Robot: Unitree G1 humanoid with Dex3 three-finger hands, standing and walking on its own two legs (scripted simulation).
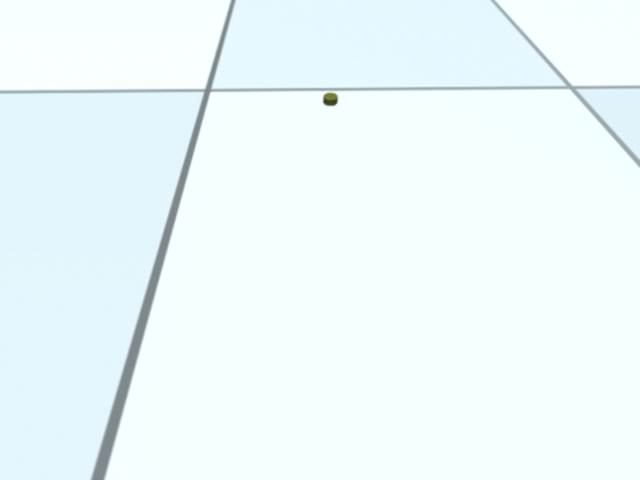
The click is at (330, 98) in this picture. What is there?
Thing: low tin
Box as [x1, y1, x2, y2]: [323, 93, 337, 104]
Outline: 324,95 324,103 336,103 337,96 334,93 326,93
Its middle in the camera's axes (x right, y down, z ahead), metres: +0.08 -0.85 +2.34
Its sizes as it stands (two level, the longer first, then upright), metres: 0.085 0.085 0.035
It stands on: the floor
